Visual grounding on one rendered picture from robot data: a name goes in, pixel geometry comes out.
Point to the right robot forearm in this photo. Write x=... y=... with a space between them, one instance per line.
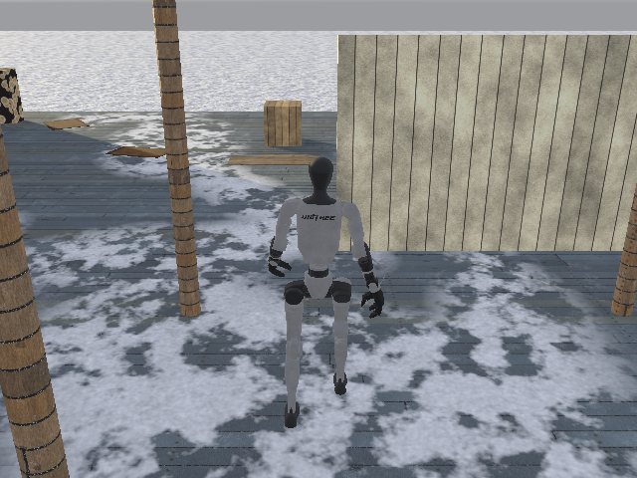
x=368 y=271

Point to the robot left upper arm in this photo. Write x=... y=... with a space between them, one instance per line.
x=288 y=210

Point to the left robot hand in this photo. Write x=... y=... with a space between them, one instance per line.
x=276 y=272

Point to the left robot forearm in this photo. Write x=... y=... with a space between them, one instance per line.
x=274 y=256

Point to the left robot thigh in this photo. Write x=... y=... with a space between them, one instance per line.
x=294 y=308

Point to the right robot thigh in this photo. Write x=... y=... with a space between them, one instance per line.
x=341 y=295

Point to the robot thigh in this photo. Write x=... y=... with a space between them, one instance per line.
x=294 y=308
x=341 y=295

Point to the right robot hand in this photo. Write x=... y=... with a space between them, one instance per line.
x=378 y=299

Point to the robot right upper arm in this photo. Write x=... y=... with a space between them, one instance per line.
x=350 y=211

